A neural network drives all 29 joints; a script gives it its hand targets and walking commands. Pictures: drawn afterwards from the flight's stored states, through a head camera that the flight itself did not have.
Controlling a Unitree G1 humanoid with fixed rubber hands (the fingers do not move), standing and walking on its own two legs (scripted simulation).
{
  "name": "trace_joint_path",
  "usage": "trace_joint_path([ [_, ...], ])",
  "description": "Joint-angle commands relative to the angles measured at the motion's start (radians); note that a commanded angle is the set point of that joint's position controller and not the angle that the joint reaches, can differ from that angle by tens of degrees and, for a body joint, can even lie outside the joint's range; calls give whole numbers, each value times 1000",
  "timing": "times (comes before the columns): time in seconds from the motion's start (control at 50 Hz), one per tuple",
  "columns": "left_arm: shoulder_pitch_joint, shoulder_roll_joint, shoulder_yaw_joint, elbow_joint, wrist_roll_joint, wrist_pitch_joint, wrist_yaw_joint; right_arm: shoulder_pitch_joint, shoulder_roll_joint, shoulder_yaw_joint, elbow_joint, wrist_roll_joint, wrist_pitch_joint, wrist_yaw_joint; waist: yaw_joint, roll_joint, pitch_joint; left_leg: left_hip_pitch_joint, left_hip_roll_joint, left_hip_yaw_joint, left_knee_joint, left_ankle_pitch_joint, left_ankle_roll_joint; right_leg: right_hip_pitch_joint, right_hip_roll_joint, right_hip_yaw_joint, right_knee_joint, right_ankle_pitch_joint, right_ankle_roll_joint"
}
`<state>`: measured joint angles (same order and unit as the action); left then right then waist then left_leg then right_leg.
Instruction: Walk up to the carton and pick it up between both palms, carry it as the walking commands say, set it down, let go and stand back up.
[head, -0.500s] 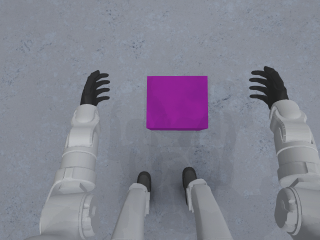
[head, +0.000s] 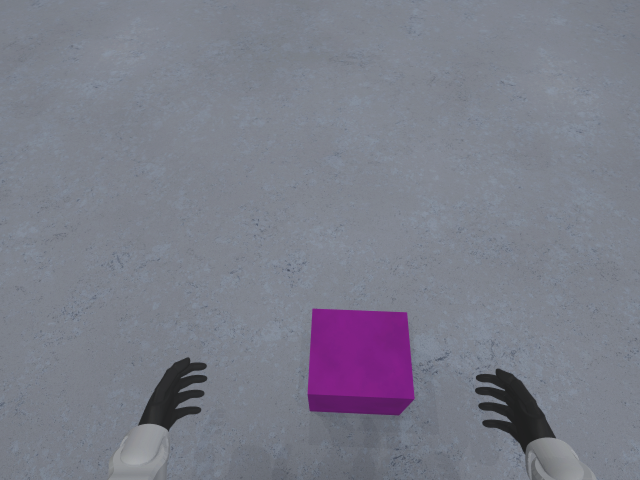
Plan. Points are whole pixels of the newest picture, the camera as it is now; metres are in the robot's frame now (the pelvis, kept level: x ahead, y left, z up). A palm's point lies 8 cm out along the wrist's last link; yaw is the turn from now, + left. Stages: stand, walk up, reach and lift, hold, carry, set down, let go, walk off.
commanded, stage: let go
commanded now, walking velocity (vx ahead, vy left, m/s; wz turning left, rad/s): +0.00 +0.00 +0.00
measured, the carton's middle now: (356, 363) +0.45 -0.07 -0.66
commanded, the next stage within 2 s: stand in 0.48 s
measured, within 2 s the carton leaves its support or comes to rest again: neither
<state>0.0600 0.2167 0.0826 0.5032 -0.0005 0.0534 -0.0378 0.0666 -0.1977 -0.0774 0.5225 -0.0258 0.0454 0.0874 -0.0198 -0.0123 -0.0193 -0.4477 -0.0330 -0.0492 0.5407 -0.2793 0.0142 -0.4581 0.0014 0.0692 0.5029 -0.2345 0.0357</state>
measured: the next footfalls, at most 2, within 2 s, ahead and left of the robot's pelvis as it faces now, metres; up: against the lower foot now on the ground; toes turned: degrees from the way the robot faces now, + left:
none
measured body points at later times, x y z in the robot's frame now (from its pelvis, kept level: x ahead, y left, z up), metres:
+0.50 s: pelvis +0.02 -0.03 +0.01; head +0.04 -0.03 +0.45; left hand +0.18 +0.20 -0.08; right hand +0.20 -0.27 -0.07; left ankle -0.02 +0.11 -0.73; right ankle +0.00 -0.14 -0.73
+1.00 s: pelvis +0.03 -0.02 +0.00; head +0.01 -0.02 +0.45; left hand +0.13 +0.27 -0.10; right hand +0.15 -0.30 -0.09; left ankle -0.02 +0.10 -0.73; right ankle +0.00 -0.14 -0.73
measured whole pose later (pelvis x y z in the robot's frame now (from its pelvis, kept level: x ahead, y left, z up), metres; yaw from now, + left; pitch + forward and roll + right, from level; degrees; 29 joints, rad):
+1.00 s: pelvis +0.03 -0.02 +0.00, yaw +1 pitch -1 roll -1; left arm 0.26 0.32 0.07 0.75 0.05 0.02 0.01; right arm 0.26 -0.31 -0.03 0.73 -0.04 0.02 -0.02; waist 0.01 0.00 -0.04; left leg -0.15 0.01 -0.05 0.49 -0.33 -0.01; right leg -0.16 0.02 0.03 0.47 -0.30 0.00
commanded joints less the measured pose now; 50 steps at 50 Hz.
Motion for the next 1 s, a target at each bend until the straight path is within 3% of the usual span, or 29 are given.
trace_joint_path([
  [0.0,38,86,4,-158,-3,-8,-4,23,-122,4,-177,12,5,0,4,115,-68,177,28,32,-213,70,-42,355,65,-105,-72,56,-23],
  [0.02,-11,68,-10,-182,1,-5,-6,26,-125,-9,-200,-3,13,-5,-25,107,-45,170,35,31,-225,66,-43,382,71,-91,-79,74,-24],
  [0.06,30,79,2,-187,13,5,-8,44,-134,-3,-241,-2,28,-7,-11,100,18,137,48,20,-257,6,-28,475,76,-101,-77,75,-7],
  [0.08,44,85,8,-197,23,14,-12,56,-145,-23,-263,-6,37,-6,-24,86,19,170,46,19,-255,32,-33,497,76,-107,-86,90,-8],
  [0.1,31,96,8,-198,16,24,-14,48,-146,-13,-242,7,46,2,-8,121,42,149,48,8,-274,-41,-30,512,79,-117,-83,44,-6],
  [0.14,27,81,4,-195,20,32,-16,58,-138,-13,-248,1,56,3,-16,80,97,142,60,0,-292,-57,-26,560,84,-117,-80,57,-5],
  [0.16,66,67,-5,-177,9,37,-19,51,-131,-15,-273,-10,59,2,-5,17,92,169,43,10,-277,-14,-29,576,86,-124,-82,68,0],
  [0.18,38,81,-8,-173,16,44,-22,45,-144,-9,-265,-10,69,0,4,51,135,152,57,5,-294,-60,-23,579,90,-123,-81,50,5],
  [0.22,77,77,-4,-159,12,54,-28,49,-138,0,-267,0,75,3,20,36,156,198,27,26,-275,-33,-21,580,79,-125,-95,40,4],
  [0.28,48,102,14,-163,13,56,-42,5,-129,-34,-284,-39,77,-8,10,-72,130,295,14,51,-201,66,-35,511,57,-106,-110,53,-10],
  [0.32,61,109,5,-162,19,61,-44,29,-123,-30,-289,-19,76,-13,8,-39,117,334,-13,60,-169,109,-27,497,48,-91,-127,88,-5],
  [0.34,95,107,2,-152,13,63,-44,81,-124,-23,-256,-17,80,-19,3,-63,111,355,-10,62,-164,156,-25,507,51,-87,-127,134,-1],
  [0.36,62,112,1,-181,22,59,-48,94,-115,-33,-264,-11,79,-25,-20,-52,87,385,-14,62,-140,189,-30,509,47,-76,-132,179,0],
  [0.38,99,115,2,-194,16,55,-43,84,-110,-26,-288,-1,69,-25,-3,-13,3,396,-28,57,-119,279,-32,542,50,-82,-110,251,-2],
  [0.44,143,120,9,-237,42,38,-21,135,-104,9,-267,23,77,-40,-3,-2,-106,370,-31,43,-97,421,-32,615,44,-50,-65,460,-4],
  [0.46,102,242,47,-26,24,23,34,124,-209,-23,-96,2,44,-69,12,39,-105,327,44,50,-66,340,-70,449,-51,-31,-44,461,21],
  [0.48,131,241,42,-24,33,9,45,108,-219,-20,-94,-2,31,-78,26,28,-92,326,29,39,-68,292,-72,406,-32,-37,-58,364,29],
  [0.5,129,229,43,-21,39,2,44,122,-212,-25,-81,-12,24,-79,6,15,-57,330,37,31,-67,234,-64,352,-45,-12,-83,328,22],
  [0.56,156,230,28,17,42,-23,49,122,-200,-16,-53,-10,6,-82,26,-8,-56,300,63,6,-67,204,-46,348,-53,14,-96,330,-6],
  [0.58,142,244,36,30,46,-30,49,136,-205,-11,-38,-12,-8,-81,14,-7,-52,288,61,5,-72,173,-50,341,-57,25,-104,307,-10],
  [0.68,124,226,32,81,50,-56,52,118,-220,-9,29,-12,-32,-88,18,-16,-51,302,87,-18,-66,298,-36,325,-64,29,-90,440,-30],
  [0.7,149,230,31,102,46,-54,48,132,-268,-19,38,-19,-37,-93,15,41,-72,308,85,-6,-56,304,-29,336,-66,41,-87,440,-33],
  [0.74,150,250,40,120,50,-59,55,145,-264,-20,55,-20,-38,-102,14,31,-59,289,86,-5,-58,339,-31,337,-65,36,-78,439,-32],
  [0.82,150,253,36,136,47,-66,57,136,-273,-15,88,-8,-45,-112,18,-62,-99,314,98,-20,-54,366,-22,336,-61,14,-68,468,-33],
  [0.88,165,268,39,158,51,-68,61,141,-298,-12,103,-8,-50,-113,28,13,-100,294,107,-38,-80,327,-18,356,-61,23,-62,356,-41],
  [0.9,156,264,38,159,46,-65,59,148,-288,-8,117,-10,-55,-111,24,5,-83,289,114,-52,-95,336,-14,350,-61,17,-55,336,-38],
  [0.92,178,256,32,167,48,-63,61,134,-294,-8,115,-10,-61,-114,31,48,-86,308,109,-40,-81,352,-12,325,-62,25,-59,330,-45],
  [0.96,156,269,33,168,48,-66,58,133,-310,-10,135,-10,-65,-113,30,55,-52,283,119,-67,-101,317,-4,325,-62,17,-57,293,-50],
  [0.98,159,274,34,188,43,-61,57,135,-305,-7,137,-15,-63,-115,25,28,-52,268,118,-58,-112,277,1,337,-64,32,-71,252,-45],
])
